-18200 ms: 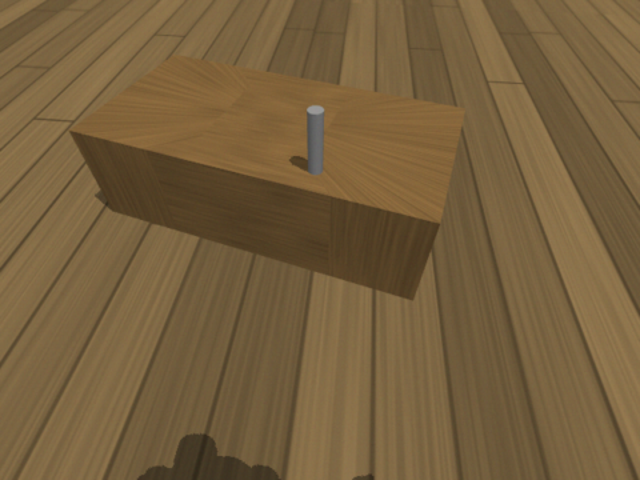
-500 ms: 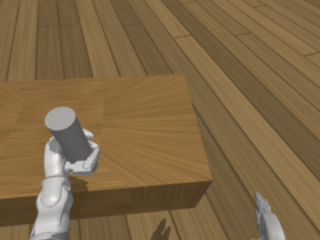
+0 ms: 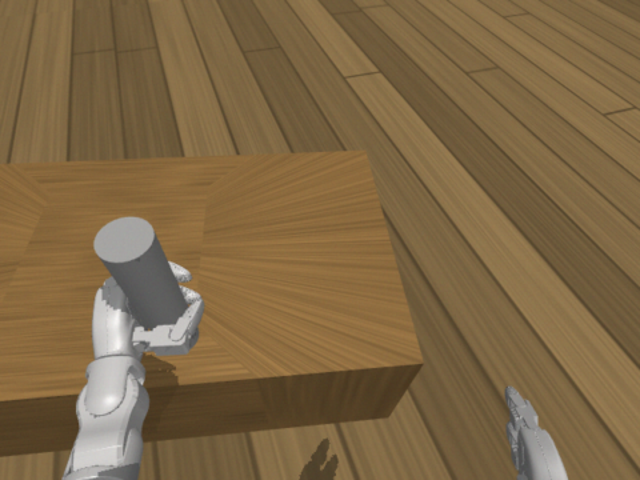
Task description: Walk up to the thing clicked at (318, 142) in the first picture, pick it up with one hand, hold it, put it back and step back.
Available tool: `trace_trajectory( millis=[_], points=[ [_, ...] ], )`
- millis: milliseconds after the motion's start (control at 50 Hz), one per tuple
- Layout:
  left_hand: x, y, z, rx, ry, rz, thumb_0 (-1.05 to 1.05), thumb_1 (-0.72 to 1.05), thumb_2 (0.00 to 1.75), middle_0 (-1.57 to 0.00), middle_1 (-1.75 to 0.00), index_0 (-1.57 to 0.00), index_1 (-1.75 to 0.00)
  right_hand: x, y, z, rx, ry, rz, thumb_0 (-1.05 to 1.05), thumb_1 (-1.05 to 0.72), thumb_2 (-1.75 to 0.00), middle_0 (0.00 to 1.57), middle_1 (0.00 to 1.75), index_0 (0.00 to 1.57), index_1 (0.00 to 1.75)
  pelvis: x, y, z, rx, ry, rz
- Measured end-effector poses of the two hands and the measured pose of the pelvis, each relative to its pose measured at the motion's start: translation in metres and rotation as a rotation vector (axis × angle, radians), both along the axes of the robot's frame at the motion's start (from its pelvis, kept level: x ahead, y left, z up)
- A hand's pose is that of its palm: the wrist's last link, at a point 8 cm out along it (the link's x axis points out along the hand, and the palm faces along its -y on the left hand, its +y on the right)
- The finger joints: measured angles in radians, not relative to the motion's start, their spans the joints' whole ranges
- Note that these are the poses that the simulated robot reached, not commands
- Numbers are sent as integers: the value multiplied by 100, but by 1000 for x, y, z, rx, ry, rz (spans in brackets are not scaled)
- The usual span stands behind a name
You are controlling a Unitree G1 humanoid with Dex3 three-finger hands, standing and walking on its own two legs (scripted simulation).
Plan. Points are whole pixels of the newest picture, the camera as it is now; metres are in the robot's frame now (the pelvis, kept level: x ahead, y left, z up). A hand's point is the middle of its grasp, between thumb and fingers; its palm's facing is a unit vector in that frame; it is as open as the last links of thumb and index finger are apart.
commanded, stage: crouch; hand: left
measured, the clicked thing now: (157, 297) +0.32 +0.18 +0.08
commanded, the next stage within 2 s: lower in 1.16 s
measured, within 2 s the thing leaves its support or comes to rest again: neither
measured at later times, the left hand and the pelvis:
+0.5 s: hand (189, 302) +0.39 +0.18 -0.06, palm faces +0.16 -0.99 -0.01, open 6.9 cm; pelvis -0.02 +0.00 -0.05, yaw +0 degrees
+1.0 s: hand (198, 300) +0.43 +0.19 -0.12, palm faces +0.15 -0.99 -0.02, open 6.9 cm; pelvis -0.02 +0.00 -0.09, yaw -1 degrees
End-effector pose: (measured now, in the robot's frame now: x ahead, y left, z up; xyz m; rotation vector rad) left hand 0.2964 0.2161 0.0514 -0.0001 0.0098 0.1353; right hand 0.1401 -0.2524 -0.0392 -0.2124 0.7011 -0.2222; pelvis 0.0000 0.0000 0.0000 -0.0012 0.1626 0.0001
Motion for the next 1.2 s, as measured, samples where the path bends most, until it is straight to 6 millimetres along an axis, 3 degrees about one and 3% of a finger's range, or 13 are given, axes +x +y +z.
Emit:
trace_trajectory(
  millis=[180, 320, 480, 680, 940, 1200],
  points=[
    [11, 7, -45, -11, 83, 31, -1, -12, 123, -93, -109, -96, -112, -6, -1, -6, -26, 14, 18, -1, 54, -5, 6, 5, 6, 5, -10, 1, -10, -1, 49, -1],
    [40, 10, -80, -8, 66, 22, -1, -12, 123, -93, -109, -96, -112, -10, -5, -2, -94, 0, 57, -1, 54, -5, 6, 5, 6, 5, -18, 0, -27, -7, 112, 2],
    [66, 15, -105, -3, 52, 22, -1, -12, 123, -93, -108, -96, -112, -17, -11, -4, -149, 8, 69, -1, 53, -5, 6, 5, 6, 5, -18, 2, -45, -23, 181, 2],
    [82, 18, -138, 4, 58, 29, -1, -12, 123, -93, -108, -96, -111, -15, 1, -21, -139, 7, 100, -1, 52, -5, 6, 5, 6, 5, -20, 3, -67, -35, 246, 1],
    [103, 20, -161, 6, 49, 14, -1, -12, 123, -93, -108, -96, -111, -20, -5, -25, -197, 8, 94, -1, 51, -5, 6, 5, 6, 5, -24, 4, -87, -51, 295, 1],
    [111, 22, -175, 6, 51, 40, -1, -12, 123, -94, -108, -97, -111, -26, -8, -26, -226, -11, 82, -1, 51, -5, 6, 5, 6, 5, -29, 4, -98, -55, 318, -4]
  ],
)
